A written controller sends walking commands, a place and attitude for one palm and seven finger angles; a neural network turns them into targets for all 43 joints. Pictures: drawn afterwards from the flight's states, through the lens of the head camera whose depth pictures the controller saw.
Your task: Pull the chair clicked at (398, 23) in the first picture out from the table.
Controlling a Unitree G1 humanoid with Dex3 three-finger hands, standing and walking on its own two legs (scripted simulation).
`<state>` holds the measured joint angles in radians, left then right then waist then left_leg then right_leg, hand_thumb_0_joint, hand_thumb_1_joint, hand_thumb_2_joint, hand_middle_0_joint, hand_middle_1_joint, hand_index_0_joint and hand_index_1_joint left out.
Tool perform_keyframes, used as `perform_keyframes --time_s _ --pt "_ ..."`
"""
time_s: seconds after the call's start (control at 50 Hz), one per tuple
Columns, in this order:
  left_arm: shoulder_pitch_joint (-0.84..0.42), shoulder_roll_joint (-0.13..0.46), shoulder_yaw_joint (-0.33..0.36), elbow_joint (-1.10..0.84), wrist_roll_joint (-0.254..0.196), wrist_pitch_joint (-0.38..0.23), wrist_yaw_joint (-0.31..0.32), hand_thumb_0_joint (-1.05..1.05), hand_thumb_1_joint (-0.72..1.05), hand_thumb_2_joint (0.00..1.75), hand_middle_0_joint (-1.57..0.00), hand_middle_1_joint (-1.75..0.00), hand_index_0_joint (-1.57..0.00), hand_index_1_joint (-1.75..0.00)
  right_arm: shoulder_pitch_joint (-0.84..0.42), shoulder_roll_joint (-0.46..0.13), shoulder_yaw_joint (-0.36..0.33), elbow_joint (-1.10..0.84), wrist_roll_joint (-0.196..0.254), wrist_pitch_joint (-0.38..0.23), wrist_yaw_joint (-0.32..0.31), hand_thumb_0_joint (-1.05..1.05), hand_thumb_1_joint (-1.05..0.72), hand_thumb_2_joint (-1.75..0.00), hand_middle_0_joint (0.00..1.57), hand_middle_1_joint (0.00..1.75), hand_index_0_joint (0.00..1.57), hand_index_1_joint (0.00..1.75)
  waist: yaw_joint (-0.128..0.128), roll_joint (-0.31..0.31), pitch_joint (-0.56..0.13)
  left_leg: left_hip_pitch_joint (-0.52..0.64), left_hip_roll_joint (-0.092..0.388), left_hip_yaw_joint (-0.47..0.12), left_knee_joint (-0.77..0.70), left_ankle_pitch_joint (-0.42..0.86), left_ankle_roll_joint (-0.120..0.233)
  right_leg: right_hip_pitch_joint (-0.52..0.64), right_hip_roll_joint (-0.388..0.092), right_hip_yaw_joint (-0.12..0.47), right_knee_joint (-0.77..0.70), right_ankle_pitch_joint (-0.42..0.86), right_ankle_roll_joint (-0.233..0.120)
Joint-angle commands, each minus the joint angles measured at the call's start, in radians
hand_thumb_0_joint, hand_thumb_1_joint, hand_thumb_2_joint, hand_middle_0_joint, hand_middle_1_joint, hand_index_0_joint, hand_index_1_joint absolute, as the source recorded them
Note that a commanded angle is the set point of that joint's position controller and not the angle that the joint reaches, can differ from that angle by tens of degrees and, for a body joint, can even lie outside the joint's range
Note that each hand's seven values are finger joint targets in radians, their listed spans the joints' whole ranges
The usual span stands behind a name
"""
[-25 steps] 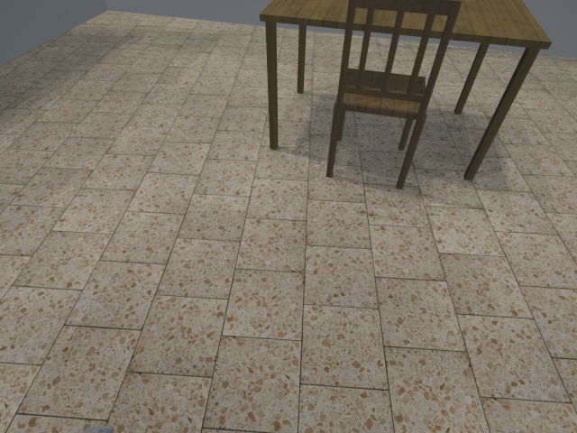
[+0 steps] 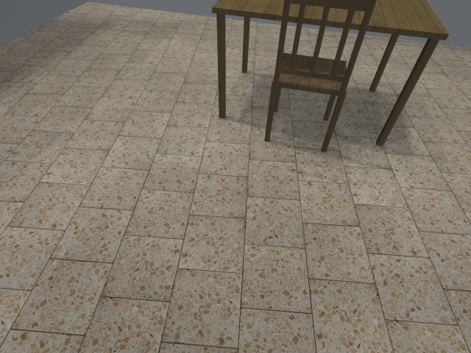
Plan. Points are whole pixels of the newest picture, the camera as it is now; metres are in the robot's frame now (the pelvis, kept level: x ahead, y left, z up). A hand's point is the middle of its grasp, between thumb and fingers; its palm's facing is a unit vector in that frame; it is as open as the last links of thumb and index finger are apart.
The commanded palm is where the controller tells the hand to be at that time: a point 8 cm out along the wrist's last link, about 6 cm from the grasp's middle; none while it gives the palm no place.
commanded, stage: stand and wait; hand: left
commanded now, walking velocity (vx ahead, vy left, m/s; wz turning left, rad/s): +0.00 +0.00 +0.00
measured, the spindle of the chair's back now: (319, 41) +1.51 -0.32 -0.09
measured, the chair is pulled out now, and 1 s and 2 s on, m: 0.00 0.00 0.00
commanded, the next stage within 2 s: look at it before walking up in 0.32 s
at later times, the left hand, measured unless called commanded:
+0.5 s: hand out of the picture +0.08 +0.24 -0.15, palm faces -0.02 -0.94 -0.33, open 7.4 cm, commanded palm none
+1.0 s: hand out of the picture +0.07 +0.25 -0.16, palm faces -0.03 -0.94 -0.33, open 7.4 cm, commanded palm none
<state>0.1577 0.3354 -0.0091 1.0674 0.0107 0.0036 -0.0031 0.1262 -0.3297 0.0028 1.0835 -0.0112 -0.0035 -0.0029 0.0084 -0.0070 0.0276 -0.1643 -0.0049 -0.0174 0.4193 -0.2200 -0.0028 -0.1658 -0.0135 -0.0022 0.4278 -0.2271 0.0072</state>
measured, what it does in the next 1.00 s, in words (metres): stands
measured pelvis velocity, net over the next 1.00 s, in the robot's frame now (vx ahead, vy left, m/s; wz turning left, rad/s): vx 0.01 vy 0.00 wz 0.00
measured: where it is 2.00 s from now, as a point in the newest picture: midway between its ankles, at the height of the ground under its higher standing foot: outside the picture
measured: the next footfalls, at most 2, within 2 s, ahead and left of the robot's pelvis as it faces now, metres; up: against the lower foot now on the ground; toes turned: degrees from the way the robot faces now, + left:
left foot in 1.74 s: +0.36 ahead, +0.08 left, +0.00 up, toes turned -11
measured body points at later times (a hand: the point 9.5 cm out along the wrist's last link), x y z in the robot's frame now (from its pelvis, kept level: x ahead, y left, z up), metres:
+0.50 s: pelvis +0.00 +0.00 +0.00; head +0.00 +0.00 +0.45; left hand +0.08 +0.29 -0.13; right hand +0.08 -0.30 -0.13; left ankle +0.01 +0.12 -0.74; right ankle +0.00 -0.12 -0.74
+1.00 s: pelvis +0.01 +0.00 +0.00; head +0.01 +0.00 +0.45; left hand +0.07 +0.30 -0.13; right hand +0.09 -0.30 -0.13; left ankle +0.01 +0.12 -0.74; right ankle +0.00 -0.12 -0.74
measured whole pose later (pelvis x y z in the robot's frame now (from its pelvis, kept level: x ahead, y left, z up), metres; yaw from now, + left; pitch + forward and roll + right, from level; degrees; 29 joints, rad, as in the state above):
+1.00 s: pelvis +0.01 +0.00 +0.00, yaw +0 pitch -2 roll +0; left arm 0.14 0.34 -0.01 1.09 0.01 0.00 0.00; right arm 0.11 -0.33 0.01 1.11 -0.01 -0.01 0.00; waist 0.01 -0.01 0.04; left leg -0.13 0.00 -0.02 0.36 -0.20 -0.01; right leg -0.14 -0.01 0.00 0.37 -0.20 0.01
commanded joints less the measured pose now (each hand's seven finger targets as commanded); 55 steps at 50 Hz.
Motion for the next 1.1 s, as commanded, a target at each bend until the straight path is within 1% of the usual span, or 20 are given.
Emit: perform_keyframes --time_s 0.0,0.06,0.08,0.14,0.18,0.22,0.24,0.3,0.48,0.52,0.58,0.66,0.7,0.8,0.88,0.9,1.02,1.04,1.06,1.08 --pt "-0.060 0.205 0.043 -0.062 -0.001 -0.027 0.015 0.00 0.90 0.90 -0.20 -0.30 -0.20 -0.30 -0.063 -0.208 -0.041 -0.059 0.002 -0.032 -0.009 0.00 -0.90 -0.90 0.20 0.30 0.20 0.30 -0.006 0.004 -0.055 -0.009 0.112 -0.092 -0.077 0.116 0.036 0.012 -0.107 0.099 -0.082 0.081 -0.039" --pt "-0.055 0.205 0.042 -0.054 -0.002 -0.026 0.015 0.00 0.90 0.90 -0.20 -0.30 -0.20 -0.30 -0.062 -0.211 -0.040 -0.051 0.002 -0.032 -0.009 0.00 -0.90 -0.90 0.20 0.30 0.20 0.30 -0.003 0.012 -0.054 -0.005 0.113 -0.093 -0.084 0.110 0.037 0.014 -0.107 0.102 -0.087 0.080 -0.037" --pt "-0.056 0.208 0.042 -0.051 -0.001 -0.027 0.015 0.00 0.90 0.90 -0.20 -0.30 -0.20 -0.30 -0.062 -0.210 -0.039 -0.049 0.003 -0.031 -0.009 0.00 -0.90 -0.90 0.20 0.30 0.20 0.30 -0.004 -0.007 -0.046 -0.009 0.112 -0.094 -0.082 0.108 0.035 0.010 -0.108 0.102 -0.092 0.075 -0.039" --pt "-0.059 0.209 0.041 -0.048 -0.002 -0.026 0.014 0.00 0.90 0.90 -0.20 -0.30 -0.20 -0.30 -0.056 -0.213 -0.038 -0.043 0.002 -0.031 -0.008 0.00 -0.90 -0.90 0.20 0.30 0.20 0.30 -0.006 0.000 -0.039 -0.012 0.111 -0.097 -0.090 0.101 0.034 0.006 -0.109 0.107 -0.098 0.059 -0.040" --pt "-0.057 0.210 0.041 -0.047 -0.001 -0.027 0.014 0.00 0.90 0.90 -0.20 -0.30 -0.20 -0.30 -0.057 -0.214 -0.038 -0.041 0.004 -0.029 -0.007 0.00 -0.90 -0.90 0.20 0.30 0.20 0.30 -0.005 -0.011 -0.044 -0.005 0.111 -0.098 -0.088 0.098 0.034 0.005 -0.109 0.108 -0.103 0.051 -0.039" --pt "-0.061 0.210 0.040 -0.045 -0.001 -0.026 0.014 0.00 0.90 0.90 -0.20 -0.30 -0.20 -0.30 -0.057 -0.214 -0.037 -0.037 0.002 -0.030 -0.007 0.00 -0.90 -0.90 0.20 0.30 0.20 0.30 -0.004 0.003 -0.039 -0.006 0.114 -0.098 -0.097 0.095 0.034 0.005 -0.109 0.107 -0.104 0.048 -0.039" --pt "-0.057 0.208 0.041 -0.045 -0.001 -0.027 0.013 0.00 0.90 0.90 -0.20 -0.30 -0.20 -0.30 -0.056 -0.213 -0.038 -0.037 0.002 -0.031 -0.007 0.00 -0.90 -0.90 0.20 0.30 0.20 0.30 -0.004 0.001 -0.050 0.001 0.114 -0.095 -0.093 0.100 0.034 0.007 -0.109 0.108 -0.104 0.056 -0.039" --pt "-0.060 0.210 0.041 -0.046 0.000 -0.027 0.014 0.00 0.90 0.90 -0.20 -0.30 -0.20 -0.30 -0.057 -0.212 -0.037 -0.034 0.003 -0.030 -0.007 0.00 -0.90 -0.90 0.20 0.30 0.20 0.30 -0.004 -0.011 -0.040 -0.004 0.113 -0.096 -0.092 0.112 0.032 0.007 -0.110 0.108 -0.105 0.071 -0.039" --pt "-0.064 0.210 0.040 -0.048 0.001 -0.028 0.014 0.00 0.90 0.90 -0.20 -0.30 -0.20 -0.30 -0.059 -0.214 -0.038 -0.036 0.004 -0.031 -0.006 0.00 -0.90 -0.90 0.20 0.30 0.20 0.30 -0.006 -0.002 -0.058 0.016 0.117 -0.096 -0.096 0.135 0.031 0.015 -0.108 0.104 -0.104 0.095 -0.037" --pt "-0.061 0.207 0.040 -0.046 0.000 -0.028 0.014 0.00 0.90 0.90 -0.20 -0.30 -0.20 -0.30 -0.067 -0.211 -0.037 -0.034 0.003 -0.031 -0.007 0.00 -0.90 -0.90 0.20 0.30 0.20 0.30 -0.004 0.008 -0.047 0.017 0.117 -0.094 -0.098 0.137 0.030 0.012 -0.109 0.102 -0.107 0.101 -0.036" --pt "-0.059 0.207 0.039 -0.045 0.000 -0.029 0.014 0.00 0.90 0.90 -0.20 -0.30 -0.20 -0.30 -0.067 -0.212 -0.038 -0.036 0.004 -0.031 -0.008 0.00 -0.90 -0.90 0.20 0.30 0.20 0.30 -0.005 -0.002 -0.055 0.029 0.119 -0.094 -0.095 0.155 0.031 0.014 -0.109 0.103 -0.107 0.124 -0.037" --pt "-0.062 0.205 0.039 -0.044 0.000 -0.027 0.014 0.00 0.90 0.90 -0.20 -0.30 -0.20 -0.30 -0.069 -0.213 -0.037 -0.035 0.004 -0.031 -0.008 0.00 -0.90 -0.90 0.20 0.30 0.20 0.30 -0.006 0.011 -0.039 0.021 0.119 -0.096 -0.109 0.134 0.030 0.013 -0.106 0.103 -0.111 0.101 -0.034" --pt "-0.058 0.208 0.040 -0.043 0.001 -0.027 0.014 0.00 0.90 0.90 -0.20 -0.30 -0.20 -0.30 -0.067 -0.213 -0.037 -0.034 0.004 -0.031 -0.008 0.00 -0.90 -0.90 0.20 0.30 0.20 0.30 -0.005 0.013 -0.053 0.025 0.120 -0.094 -0.107 0.140 0.030 0.023 -0.109 0.101 -0.112 0.107 -0.035" --pt "-0.057 0.207 0.041 -0.041 0.001 -0.028 0.013 0.00 0.90 0.90 -0.20 -0.30 -0.20 -0.30 -0.067 -0.213 -0.037 -0.035 0.005 -0.031 -0.008 0.00 -0.90 -0.90 0.20 0.30 0.20 0.30 -0.004 -0.003 -0.050 0.029 0.121 -0.094 -0.107 0.155 0.030 0.025 -0.110 0.097 -0.114 0.123 -0.034" --pt "-0.054 0.207 0.039 -0.040 0.001 -0.026 0.013 0.00 0.90 0.90 -0.20 -0.30 -0.20 -0.30 -0.070 -0.215 -0.035 -0.033 0.006 -0.030 -0.008 0.00 -0.90 -0.90 0.20 0.30 0.20 0.30 -0.002 0.010 -0.037 0.026 0.121 -0.098 -0.116 0.140 0.031 0.019 -0.107 0.098 -0.119 0.103 -0.034" --pt "-0.051 0.207 0.039 -0.039 0.001 -0.027 0.013 0.00 0.90 0.90 -0.20 -0.30 -0.20 -0.30 -0.069 -0.214 -0.036 -0.031 0.005 -0.031 -0.008 0.00 -0.90 -0.90 0.20 0.30 0.20 0.30 -0.002 0.006 -0.052 0.033 0.122 -0.095 -0.112 0.146 0.031 0.027 -0.109 0.100 -0.118 0.111 -0.033" --pt "-0.053 0.210 0.039 -0.036 0.000 -0.029 0.013 0.00 0.90 0.90 -0.20 -0.30 -0.20 -0.30 -0.065 -0.215 -0.035 -0.031 0.006 -0.031 -0.009 0.00 -0.90 -0.90 0.20 0.30 0.20 0.30 -0.004 -0.003 -0.067 0.043 0.122 -0.093 -0.109 0.180 0.029 0.044 -0.114 0.097 -0.113 0.153 -0.035" --pt "-0.025 0.147 0.028 -0.023 -0.002 -0.021 0.015 0.00 0.90 0.90 -0.20 -0.30 -0.20 -0.30 -0.045 -0.154 -0.021 -0.016 0.002 -0.026 -0.008 0.00 -0.90 -0.90 0.20 0.30 0.20 0.30 -0.003 -0.002 -0.080 0.058 0.124 -0.074 -0.096 0.154 0.019 0.039 -0.109 0.101 -0.113 0.130 -0.028" --pt "0.005 0.103 0.019 -0.013 -0.001 -0.009 0.016 0.00 0.90 0.90 -0.20 -0.30 -0.20 -0.30 -0.011 -0.106 -0.012 -0.007 -0.003 -0.017 -0.008 0.00 -0.90 -0.90 0.20 0.30 0.20 0.30 -0.005 0.003 -0.073 0.057 0.120 -0.054 -0.079 0.092 0.009 0.022 -0.100 0.106 -0.101 0.065 -0.024" --pt "0.032 0.090 0.019 -0.013 0.002 0.001 0.013 0.00 0.90 0.90 -0.20 -0.30 -0.20 -0.30 0.018 -0.094 -0.011 -0.009 -0.004 -0.011 -0.008 0.00 -0.90 -0.90 0.20 0.30 0.20 0.30 -0.005 -0.008 -0.073 0.060 0.120 -0.042 -0.062 0.009 0.009 -0.004 -0.089 0.116 -0.091 -0.024 -0.028"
